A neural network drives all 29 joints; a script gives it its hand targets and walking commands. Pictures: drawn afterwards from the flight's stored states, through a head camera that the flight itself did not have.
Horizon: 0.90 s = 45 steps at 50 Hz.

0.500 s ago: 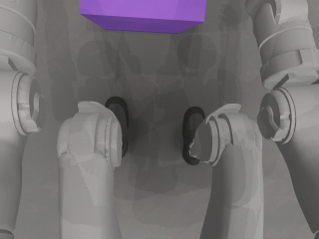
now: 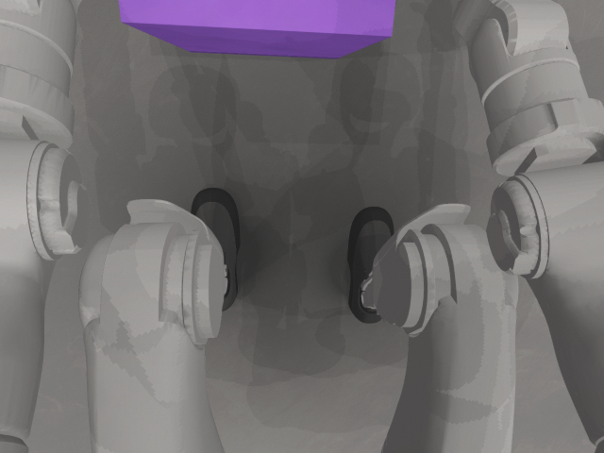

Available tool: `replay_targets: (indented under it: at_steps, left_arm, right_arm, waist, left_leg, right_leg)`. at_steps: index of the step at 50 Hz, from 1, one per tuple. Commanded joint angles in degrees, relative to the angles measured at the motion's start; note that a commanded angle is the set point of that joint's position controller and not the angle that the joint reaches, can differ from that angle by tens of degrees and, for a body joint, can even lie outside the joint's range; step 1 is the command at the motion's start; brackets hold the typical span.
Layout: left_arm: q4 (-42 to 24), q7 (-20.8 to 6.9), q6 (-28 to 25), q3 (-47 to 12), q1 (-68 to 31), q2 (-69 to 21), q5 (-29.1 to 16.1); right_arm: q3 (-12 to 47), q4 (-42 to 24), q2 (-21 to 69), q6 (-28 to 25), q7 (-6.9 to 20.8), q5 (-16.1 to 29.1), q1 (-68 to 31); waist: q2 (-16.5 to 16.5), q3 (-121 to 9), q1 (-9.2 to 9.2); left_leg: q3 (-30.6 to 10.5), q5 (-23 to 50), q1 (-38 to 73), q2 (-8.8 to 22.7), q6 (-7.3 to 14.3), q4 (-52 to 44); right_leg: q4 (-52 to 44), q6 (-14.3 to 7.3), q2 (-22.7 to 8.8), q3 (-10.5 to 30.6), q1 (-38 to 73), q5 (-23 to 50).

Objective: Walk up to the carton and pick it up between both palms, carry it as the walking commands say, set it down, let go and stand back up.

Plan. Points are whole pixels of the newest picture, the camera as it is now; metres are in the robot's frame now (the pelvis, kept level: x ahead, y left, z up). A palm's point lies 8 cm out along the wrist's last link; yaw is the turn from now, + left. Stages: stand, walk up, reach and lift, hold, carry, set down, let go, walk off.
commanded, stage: reach and lift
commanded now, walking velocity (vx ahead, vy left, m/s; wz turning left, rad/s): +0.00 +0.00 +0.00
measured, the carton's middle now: out of the picture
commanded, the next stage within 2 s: none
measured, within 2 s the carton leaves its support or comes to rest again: leaves its support in 1.12 s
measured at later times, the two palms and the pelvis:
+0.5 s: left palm out of the picture +0.55 +0.22 -0.18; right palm out of the picture +0.55 -0.07 -0.18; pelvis +0.00 +0.01 +0.01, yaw +0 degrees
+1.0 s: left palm out of the picture +0.55 +0.22 -0.18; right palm out of the picture +0.56 -0.08 -0.18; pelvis +0.01 +0.00 -0.01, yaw -1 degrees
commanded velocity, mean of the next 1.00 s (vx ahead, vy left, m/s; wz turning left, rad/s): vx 0.00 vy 0.00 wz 0.00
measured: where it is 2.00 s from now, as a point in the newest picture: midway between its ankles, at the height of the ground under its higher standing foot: (297, 275)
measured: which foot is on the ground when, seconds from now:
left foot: down 0.00-1.00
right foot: down 0.00-1.00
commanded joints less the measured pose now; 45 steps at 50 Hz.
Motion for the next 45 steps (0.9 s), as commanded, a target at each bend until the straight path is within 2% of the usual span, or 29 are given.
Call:
replay_targets:
  at_steps: [1, 2, 3, 4, 5, 6, 7, 9, 10, 11, 12, 15, 16, 18, 19, 20, 21, 22, 23, 26, 30, 33, 35, 36, 37, 39, 40, 42, 45]
  left_arm:
    - [-8.30, -0.32, -2.04, 0.73, -16.65, 6.71, -0.28]
    - [-8.63, -0.36, -2.06, 0.12, -18.36, 6.50, -0.94]
    - [-9.03, -0.49, -2.09, -0.75, -18.79, 5.65, -0.87]
    - [-10.33, -0.51, -2.19, -0.58, -20.70, 5.63, -1.71]
    - [-9.57, -0.48, -2.02, -0.77, -21.09, 5.85, -1.32]
    - [-10.04, -0.30, -2.09, -1.44, -21.42, 6.48, -1.61]
    - [-11.41, -0.06, -2.43, -2.09, -21.20, 5.26, -2.26]
    - [-9.90, 0.04, -2.31, -1.82, -21.03, 5.93, -1.57]
    - [-7.29, 0.10, -2.12, -2.04, -20.53, 5.35, -0.59]
    - [-6.56, 0.05, -1.93, -3.16, -19.88, 3.50, -0.76]
    - [-6.00, 0.12, -1.92, -2.29, -19.51, 3.61, 0.04]
    - [-3.72, 0.44, -1.88, -1.84, -18.36, 1.55, 1.64]
    - [-4.93, 0.47, -2.01, -2.15, -19.01, 1.19, 2.31]
    - [-4.97, 0.61, -2.19, -1.95, -20.16, 0.40, 3.13]
    - [-4.59, 0.52, -2.19, -2.61, -19.64, -1.42, 2.54]
    - [-4.86, 0.72, -2.15, -3.02, -20.87, -1.84, 2.79]
    - [-6.02, 0.64, -2.25, -4.07, -22.31, -3.03, 1.76]
    - [-7.97, 0.75, -2.42, -4.39, -23.33, -3.26, 0.89]
    - [-6.74, 0.74, -2.19, -5.46, -22.79, -5.32, 0.33]
    - [-7.38, 0.37, -2.24, -6.96, -24.04, -8.88, 0.13]
    - [-7.96, -2.58, -1.72, -9.39, -27.44, -19.95, -0.08]
    - [-7.26, -7.49, -0.31, -10.83, -30.40, -38.27, 2.00]
    - [-8.45, -11.02, 1.00, -10.14, -32.37, -48.01, 3.63]
    - [-8.68, -12.45, 1.73, -9.56, -31.21, -51.42, 4.72]
    - [-9.45, -13.53, 2.39, -8.57, -30.61, -53.26, 5.37]
    - [-11.22, -14.94, 3.33, -8.12, -29.97, -55.60, 5.85]
    - [-11.97, -15.46, 3.64, -7.60, -29.36, -56.91, 6.30]
    - [-11.03, -16.43, 4.41, -7.29, -25.48, -59.11, 6.30]
    - [-14.05, -17.62, 4.79, -6.83, -24.21, -61.01, 6.19]
  right_arm:
    - [-2.98, -7.23, -4.15, -2.00, -0.69, -2.65, -14.41]
    - [-4.25, -6.62, -4.12, -2.12, -1.05, -3.63, -14.97]
    - [-3.95, -8.62, -3.54, -2.29, -1.14, -3.47, -16.42]
    - [-3.39, -9.66, -3.89, -2.49, -1.40, -3.76, -17.92]
    - [-3.27, -9.21, -4.17, -2.70, -1.68, -3.54, -18.66]
    - [-3.30, -9.73, -3.95, -2.65, -1.72, -3.17, -19.21]
    - [-2.43, -10.31, -2.87, -2.70, -1.78, -3.17, -19.26]
    - [-2.40, -7.93, -2.05, -2.30, -1.83, -3.52, -18.25]
    - [-1.95, -4.96, -1.06, -1.92, -1.59, -2.96, -18.11]
    - [-2.55, -5.50, -0.63, -2.11, -1.29, -3.30, -18.00]
    - [-1.87, -5.12, -0.03, -2.02, -1.04, -2.95, -18.53]
    - [-2.35, -5.20, 0.80, -2.54, -0.49, -3.58, -18.86]
    - [-1.89, -5.26, 1.96, -2.57, -0.27, -3.34, -18.63]
    - [-2.34, -5.02, 2.42, -2.81, 0.06, -4.15, -18.63]
    - [-2.58, -5.79, 2.89, -3.12, 0.10, -4.60, -18.25]
    - [-2.44, -6.30, 2.33, -3.16, -0.12, -4.71, -19.86]
    - [-2.88, -6.64, 2.90, -3.44, -0.26, -5.16, -19.76]
    - [-3.09, -8.96, 2.27, -3.74, -0.75, -5.77, -20.84]
    - [-3.19, -7.60, 2.68, -4.00, -0.81, -5.77, -20.39]
    - [-0.72, -8.08, 7.70, -3.87, 0.25, -4.11, -22.35]
    - [1.98, -9.36, 20.06, -3.35, 2.92, -4.51, -25.72]
    - [4.14, -10.07, 37.11, -2.06, 7.45, -6.02, -31.42]
    - [4.07, -10.96, 46.79, -0.62, 10.91, -7.73, -34.18]
    - [2.81, -11.03, 48.62, 0.09, 12.09, -8.75, -34.31]
    - [2.54, -12.24, 50.90, 0.80, 12.97, -9.45, -35.11]
    - [1.53, -13.37, 53.23, 1.75, 14.25, -10.24, -35.38]
    - [1.76, -14.10, 55.56, 2.11, 14.65, -10.27, -35.48]
    - [1.49, -14.42, 56.85, 2.58, 15.40, -10.89, -32.68]
    - [1.95, -15.11, 59.92, 3.17, 16.00, -10.66, -30.93]
  waist:
    - [4.78, -82.51, 0.17]
    - [4.55, -83.23, -2.11]
    - [6.22, -83.63, -0.94]
    - [4.10, -84.68, -2.17]
    - [4.03, -85.19, -2.27]
    - [4.97, -85.97, -1.04]
    - [3.28, -87.21, -1.72]
    - [3.42, -85.14, -0.33]
    - [5.13, -83.91, 0.17]
    - [5.90, -82.26, -0.82]
    - [6.30, -81.06, 1.55]
    - [5.19, -79.41, 1.50]
    - [5.45, -78.75, 2.26]
    - [6.00, -79.65, 1.91]
    - [5.57, -79.38, 0.54]
    - [6.35, -82.11, 0.72]
    - [5.72, -82.28, -1.61]
    - [5.13, -83.77, -1.60]
    - [6.01, -82.78, -3.10]
    - [6.67, -82.68, -1.07]
    - [5.03, -81.01, -0.93]
    - [4.77, -77.00, 0.52]
    - [2.78, -74.60, 0.57]
    - [3.00, -73.50, -0.45]
    - [2.56, -73.63, 0.90]
    - [3.08, -75.68, 0.99]
    - [3.10, -75.82, 2.30]
    - [2.19, -74.60, 1.61]
    - [1.70, -74.35, 3.14]
  left_leg:
    - [4.72, 19.68, 40.90, -1.74, -0.75, -7.31]
    - [3.87, 19.85, 41.02, -1.61, -0.86, -7.77]
    - [3.98, 21.15, 42.57, -1.81, -0.82, -7.59]
    - [4.20, 20.50, 41.86, -1.76, -0.48, -6.86]
    - [3.99, 20.18, 41.78, -1.75, -0.62, -7.29]
    - [3.96, 20.02, 43.30, -1.84, -0.64, -7.76]
    - [3.76, 21.27, 42.93, -2.14, -0.24, -7.49]
    - [3.93, 19.98, 42.83, -2.33, -0.37, -8.38]
    - [3.58, 18.98, 43.47, -1.85, -0.63, -8.70]
    - [3.78, 19.01, 43.06, -1.99, -1.11, -8.79]
    - [3.64, 18.54, 44.09, -2.15, -0.85, -9.47]
    - [3.21, 17.80, 43.75, -2.45, -0.79, -10.03]
    - [3.23, 18.31, 43.08, -2.55, -0.75, -10.18]
    - [3.21, 19.86, 44.45, -2.64, -1.15, -9.78]
    - [2.89, 19.65, 44.53, -2.99, -1.06, -10.01]
    - [2.63, 21.17, 47.34, -2.67, -1.30, -9.40]
    - [2.49, 21.47, 46.92, -2.83, -1.39, -9.40]
    - [2.20, 21.98, 48.18, -3.36, -1.25, -9.13]
    - [2.37, 22.29, 48.34, -3.37, -1.48, -9.20]
    - [2.45, 21.57, 48.26, -3.55, -1.44, -9.44]
    - [3.26, 21.09, 45.79, -4.08, -1.21, -9.29]
    - [3.80, 19.72, 43.04, -5.13, -0.96, -9.02]
    - [4.81, 17.97, 40.41, -5.69, -0.50, -8.22]
    - [5.18, 16.96, 39.13, -6.09, -0.49, -8.17]
    - [5.29, 17.16, 39.25, -6.34, -0.08, -8.02]
    - [6.00, 17.68, 38.53, -6.05, -0.28, -7.12]
    - [6.35, 18.37, 37.75, -6.56, 0.11, -7.15]
    - [6.16, 18.60, 36.27, -6.49, 0.08, -6.93]
    - [6.22, 20.79, 33.44, -6.49, 0.24, -6.17]
  right_leg:
    - [-10.06, -0.41, 1.61, -3.06, 28.57, 17.53]
    - [-9.46, -0.22, 1.52, -3.98, 28.99, 18.52]
    - [-9.86, -0.39, 2.04, -3.28, 29.03, 18.87]
    - [-10.42, -0.44, 1.68, -3.09, 30.36, 18.99]
    - [-9.98, -0.39, 1.65, -3.37, 31.88, 19.92]
    - [-9.76, -0.41, 1.81, -3.32, 32.14, 18.92]
    - [-9.77, -0.41, 1.71, -3.29, 32.72, 20.10]
    - [-9.87, -0.39, 1.88, -3.31, 31.31, 18.16]
    - [-10.13, -0.79, 1.67, -3.23, 29.80, 16.92]
    - [-10.24, -0.79, 1.98, -3.52, 28.23, 16.51]
    - [-10.55, -0.47, 2.06, -3.77, 26.76, 15.30]
    - [-10.45, -0.53, 2.47, -4.40, 25.74, 14.15]
    - [-10.45, -0.43, 2.64, -3.95, 25.65, 14.57]
    - [-10.24, -0.54, 2.73, -4.14, 25.25, 15.77]
    - [-10.17, -0.40, 3.08, -4.75, 25.29, 15.76]
    - [-9.99, -0.34, 2.89, -4.36, 25.64, 16.54]
    - [-10.00, -0.42, 2.88, -5.03, 26.27, 17.33]
    - [-9.97, -0.27, 3.03, -5.13, 25.78, 17.21]
    - [-10.36, -0.55, 3.26, -5.14, 25.33, 17.50]
    - [-10.07, -0.87, 3.08, -4.79, 24.81, 17.14]
    - [-9.75, -0.67, 3.58, -4.96, 27.02, 17.73]
    - [-9.07, -1.00, 4.31, -4.79, 25.32, 16.50]
    - [-8.78, -1.35, 4.97, -4.94, 24.59, 15.21]
    - [-8.79, -1.46, 5.44, -5.19, 24.66, 14.71]
    - [-8.57, -1.38, 5.58, -5.34, 23.44, 14.23]
    - [-8.06, -1.63, 5.67, -5.59, 23.64, 14.60]
    - [-8.24, -1.45, 6.00, -5.68, 23.81, 15.34]
    - [-7.91, -1.55, 6.19, -6.16, 23.49, 15.48]
    - [-7.35, -2.01, 6.26, -5.14, 22.21, 18.05]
